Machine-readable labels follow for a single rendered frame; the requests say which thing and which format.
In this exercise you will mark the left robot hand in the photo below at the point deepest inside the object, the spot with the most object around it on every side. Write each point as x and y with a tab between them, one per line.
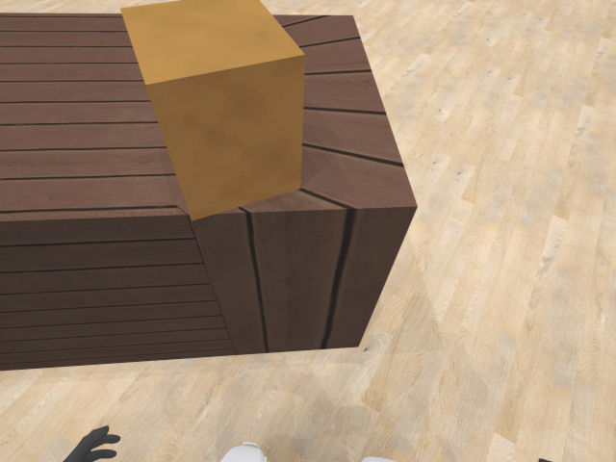
98	437

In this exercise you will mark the pedestal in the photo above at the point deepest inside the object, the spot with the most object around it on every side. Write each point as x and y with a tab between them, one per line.
100	262

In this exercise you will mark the carton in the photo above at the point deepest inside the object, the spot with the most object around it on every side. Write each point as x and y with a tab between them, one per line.
226	83

